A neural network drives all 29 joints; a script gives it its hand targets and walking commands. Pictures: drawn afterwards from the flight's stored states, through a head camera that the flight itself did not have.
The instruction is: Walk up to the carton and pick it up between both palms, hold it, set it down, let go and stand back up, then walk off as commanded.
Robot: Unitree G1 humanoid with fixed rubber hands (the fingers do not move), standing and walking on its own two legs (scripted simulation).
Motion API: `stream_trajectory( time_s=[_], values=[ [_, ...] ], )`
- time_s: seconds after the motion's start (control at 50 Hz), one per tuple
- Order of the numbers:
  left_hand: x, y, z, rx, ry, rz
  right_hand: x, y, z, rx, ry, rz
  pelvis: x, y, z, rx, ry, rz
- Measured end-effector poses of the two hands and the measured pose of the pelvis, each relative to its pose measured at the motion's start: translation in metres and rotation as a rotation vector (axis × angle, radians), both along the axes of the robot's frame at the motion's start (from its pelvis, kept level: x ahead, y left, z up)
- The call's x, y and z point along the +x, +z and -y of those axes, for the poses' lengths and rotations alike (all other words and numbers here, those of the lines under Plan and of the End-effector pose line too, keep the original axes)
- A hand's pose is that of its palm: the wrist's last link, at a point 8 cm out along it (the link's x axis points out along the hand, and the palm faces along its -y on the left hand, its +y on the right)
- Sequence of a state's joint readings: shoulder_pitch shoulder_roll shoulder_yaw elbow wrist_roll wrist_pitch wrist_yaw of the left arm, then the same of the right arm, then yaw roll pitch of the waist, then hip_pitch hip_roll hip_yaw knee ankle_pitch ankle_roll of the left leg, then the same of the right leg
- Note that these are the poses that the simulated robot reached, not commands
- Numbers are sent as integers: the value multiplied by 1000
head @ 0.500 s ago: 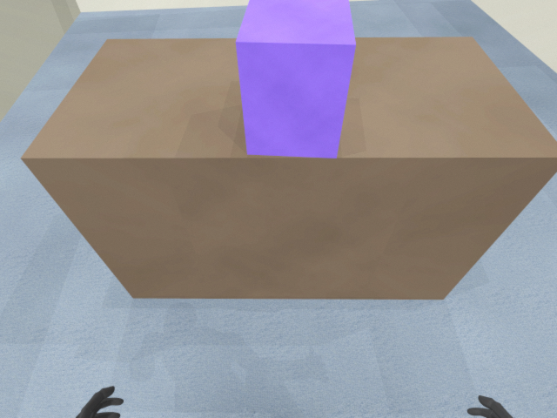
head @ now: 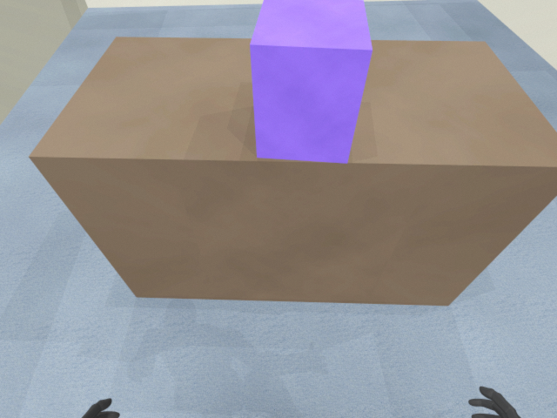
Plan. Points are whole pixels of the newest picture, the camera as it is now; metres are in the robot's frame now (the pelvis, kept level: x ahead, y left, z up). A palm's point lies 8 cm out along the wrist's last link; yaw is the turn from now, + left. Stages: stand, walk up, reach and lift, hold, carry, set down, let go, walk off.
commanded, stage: stand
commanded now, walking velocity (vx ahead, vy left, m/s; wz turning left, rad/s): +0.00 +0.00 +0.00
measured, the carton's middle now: (307, 83) +0.72 -0.03 +0.09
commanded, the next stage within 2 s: none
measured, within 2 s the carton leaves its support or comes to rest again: neither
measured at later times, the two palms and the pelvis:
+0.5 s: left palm out of the picture +0.09 +0.32 -0.12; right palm out of the picture +0.11 -0.31 -0.10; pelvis +0.01 +0.01 +0.00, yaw +1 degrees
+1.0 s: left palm out of the picture +0.09 +0.33 -0.11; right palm out of the picture +0.10 -0.31 -0.10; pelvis +0.00 +0.01 +0.00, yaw +1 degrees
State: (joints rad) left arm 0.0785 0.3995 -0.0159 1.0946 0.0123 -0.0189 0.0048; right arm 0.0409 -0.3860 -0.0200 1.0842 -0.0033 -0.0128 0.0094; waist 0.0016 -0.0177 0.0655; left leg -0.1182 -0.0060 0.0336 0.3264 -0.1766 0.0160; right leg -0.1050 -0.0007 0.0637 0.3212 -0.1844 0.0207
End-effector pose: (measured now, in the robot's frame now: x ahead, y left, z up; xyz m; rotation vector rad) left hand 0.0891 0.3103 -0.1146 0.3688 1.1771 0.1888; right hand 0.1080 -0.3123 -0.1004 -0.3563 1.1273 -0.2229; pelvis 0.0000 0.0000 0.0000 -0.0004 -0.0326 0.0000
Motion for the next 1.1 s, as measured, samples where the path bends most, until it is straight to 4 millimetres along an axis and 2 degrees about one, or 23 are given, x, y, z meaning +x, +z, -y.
stream_trajectory(
  time_s=[0.22,0.4,0.74,1.1],
  values=[
    [5,-1,-4,-3,-1,-13,-5,-1,-1,-8,-12,-28,6,0,-4,-3,3,-4],
    [9,-2,-6,-5,8,3,2,0,-6,-7,-5,-20,8,0,-6,-2,6,-2],
    [-1,-3,-8,-12,18,-8,6,2,-9,-10,-1,-2,8,0,-9,-2,8,2],
    [-5,-1,-14,-2,25,3,-7,2,-8,-19,-6,-16,3,0,-11,-2,9,10]
  ],
)
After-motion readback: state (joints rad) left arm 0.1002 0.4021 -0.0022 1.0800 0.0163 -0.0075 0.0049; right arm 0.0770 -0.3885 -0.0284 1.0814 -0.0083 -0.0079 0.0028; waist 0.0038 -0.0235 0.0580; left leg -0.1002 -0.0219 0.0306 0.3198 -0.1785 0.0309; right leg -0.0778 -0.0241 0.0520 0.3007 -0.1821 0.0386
